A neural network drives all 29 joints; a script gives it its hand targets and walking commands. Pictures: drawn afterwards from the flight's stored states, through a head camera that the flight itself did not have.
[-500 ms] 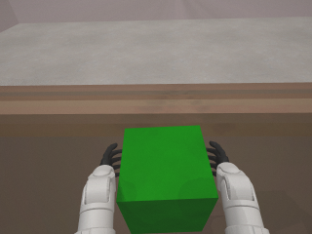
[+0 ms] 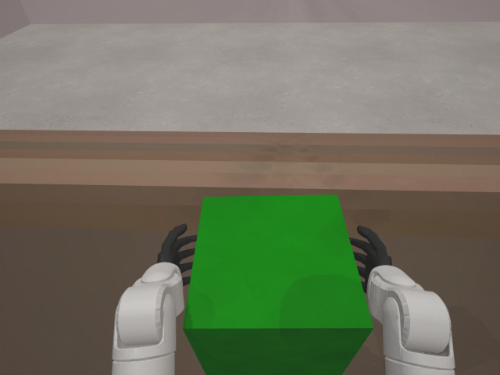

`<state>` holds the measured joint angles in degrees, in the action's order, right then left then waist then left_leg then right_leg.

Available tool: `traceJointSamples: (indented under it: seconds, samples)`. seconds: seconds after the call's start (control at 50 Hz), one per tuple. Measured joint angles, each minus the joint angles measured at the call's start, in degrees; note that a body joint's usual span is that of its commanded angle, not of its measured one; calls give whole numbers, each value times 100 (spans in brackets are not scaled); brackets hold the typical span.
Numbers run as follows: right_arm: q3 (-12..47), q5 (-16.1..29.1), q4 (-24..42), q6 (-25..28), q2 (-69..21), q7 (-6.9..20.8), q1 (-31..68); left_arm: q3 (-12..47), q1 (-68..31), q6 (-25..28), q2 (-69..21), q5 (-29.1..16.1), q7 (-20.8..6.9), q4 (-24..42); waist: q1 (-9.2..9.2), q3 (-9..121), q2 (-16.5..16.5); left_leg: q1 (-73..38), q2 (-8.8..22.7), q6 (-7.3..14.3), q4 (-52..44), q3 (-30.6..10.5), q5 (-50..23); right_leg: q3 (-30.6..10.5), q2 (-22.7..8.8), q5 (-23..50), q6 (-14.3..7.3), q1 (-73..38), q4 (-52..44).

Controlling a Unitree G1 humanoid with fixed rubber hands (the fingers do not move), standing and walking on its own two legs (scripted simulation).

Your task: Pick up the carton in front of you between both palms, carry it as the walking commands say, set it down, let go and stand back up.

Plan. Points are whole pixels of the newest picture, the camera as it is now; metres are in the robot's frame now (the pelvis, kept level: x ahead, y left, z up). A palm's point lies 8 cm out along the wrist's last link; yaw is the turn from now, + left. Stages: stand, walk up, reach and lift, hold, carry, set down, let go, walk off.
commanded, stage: carry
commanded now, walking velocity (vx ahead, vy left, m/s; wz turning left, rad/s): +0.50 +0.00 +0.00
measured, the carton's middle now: (271, 293) +0.27 -0.01 +0.02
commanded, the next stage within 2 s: none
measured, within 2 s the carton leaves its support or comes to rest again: neither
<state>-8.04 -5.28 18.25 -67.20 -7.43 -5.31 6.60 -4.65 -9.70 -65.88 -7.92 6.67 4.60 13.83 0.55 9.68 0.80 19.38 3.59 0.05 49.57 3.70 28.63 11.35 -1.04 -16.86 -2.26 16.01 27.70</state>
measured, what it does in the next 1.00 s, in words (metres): walks ahead: left foot, then right foot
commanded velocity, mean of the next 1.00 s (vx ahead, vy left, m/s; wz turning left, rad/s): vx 0.50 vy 0.00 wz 0.00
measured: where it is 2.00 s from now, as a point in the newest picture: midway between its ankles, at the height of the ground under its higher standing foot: (245, 211)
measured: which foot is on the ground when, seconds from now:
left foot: up 0.00-0.20, down 0.22-0.72, up 0.74-1.00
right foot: down 0.00-0.24, up 0.26-0.68, down 0.70-1.00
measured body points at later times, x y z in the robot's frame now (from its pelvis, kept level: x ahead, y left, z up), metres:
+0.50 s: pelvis +0.29 +0.05 +0.02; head +0.31 +0.07 +0.47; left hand +0.59 +0.18 +0.09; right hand +0.56 -0.12 +0.09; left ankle +0.24 +0.12 -0.73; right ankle +0.33 -0.10 -0.67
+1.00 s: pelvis +0.62 -0.01 +0.00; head +0.64 -0.02 +0.45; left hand +0.94 +0.15 +0.10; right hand +0.95 -0.15 +0.10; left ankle +0.69 +0.14 -0.66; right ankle +0.59 -0.07 -0.73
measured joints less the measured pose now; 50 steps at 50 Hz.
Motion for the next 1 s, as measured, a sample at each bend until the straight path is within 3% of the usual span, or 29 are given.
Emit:
traceJointSamples:
  seconds: [0.06,0.14,0.2,0.24,0.26,0.3,0.36,0.48,0.62,0.7,0.74,0.76,0.82,0.88,1.0]
  samples:
    - [59,63,39,-178,7,1,-2,40,169,-252,37,-26,69,289,-69,-53,-190,679,-37,54,383,229,-143,-64,-109,-53,121,-455,-478]
    - [104,78,121,-265,-6,1,143,-64,112,-428,33,-65,110,564,-191,-185,-276,1105,4,3,-796,436,-981,-143,-220,-155,270,-1095,-956]
    - [108,51,189,-299,-20,2,257,-153,-6,-483,19,-87,112,655,-227,-250,-311,1014,-35,22,-1764,755,-1691,-196,-363,-584,457,-1460,-768]
    - [120,27,150,-306,-42,3,398,-246,-87,-510,30,-103,111,705,-209,-279,-328,783,-84,183,-1959,1016,-2088,-292,-538,-1133,523,-1435,28]
    - [154,-3,40,-267,-54,4,466,-304,-119,-505,68,-129,110,666,-163,-286,-366,798,-104,333,-1692,1101,-2073,-392,-648,-1203,482,-1163,819]
    - [198,-69,-163,-263,-66,4,536,-379,-168,-537,125,-171,109,519,-102,-350,-313,664,-93,508,-1517,1174,-1664,-746,-563,-1070,351,-355,2549]
    - [164,-73,-159,-312,-50,5,429,-425,-168,-556,3,-127,108,407,-27,-467,-200,178,-114,467,-2037,1189,-1557,-771,-482,-508,159,738,3768]
    - [93,46,222,-164,-26,6,263,-170,-86,-366,7,-81,91,640,139,-604,-79,-874,-132,362,-3136,1051,-1552,-554,-485,417,178,1879,2757]
    - [163,55,306,-138,-21,54,220,-101,94,-348,30,-45,83,875,63,-446,-107,-2051,-126,62,-3574,967,-924,-124,-354,1306,120,1922,683]
    - [198,-8,315,-241,-19,60,218,-137,74,-429,30,-72,81,841,8,-453,-52,-2498,1,-164,-2875,838,-90,232,-113,1337,-38,1323,36]
    - [100,-17,243,-251,13,61,323,-141,-82,-363,8,-65,81,629,-136,-543,127,-1964,243,-128,-1122,580,88,340,-17,1068,-322,1289,530]
    - [49,-21,190,-256,30,61,380,-156,-180,-338,-5,-58,81,503,-191,-615,147,-1459,186,-84,-7,273,-61,362,-21,806,-403,1270,727]
    - [-41,-59,69,-278,7,59,535,-256,-337,-309,-35,-64,82,322,-293,-820,81,-33,-9,143,2112,-117,-434,372,-13,531,-394,915,553]
    - [-77,-111,-40,-207,-44,57,750,-369,-465,-223,2,-121,83,275,-337,-917,21,1002,45,250,2288,-113,-873,324,34,424,-393,504,189]
    - [-81,-80,-561,-60,205,-36,1489,-433,-1269,-77,338,-313,155,-321,-305,-824,-36,2106,239,211,1006,-48,-1571,175,86,16,-302,-221,-186]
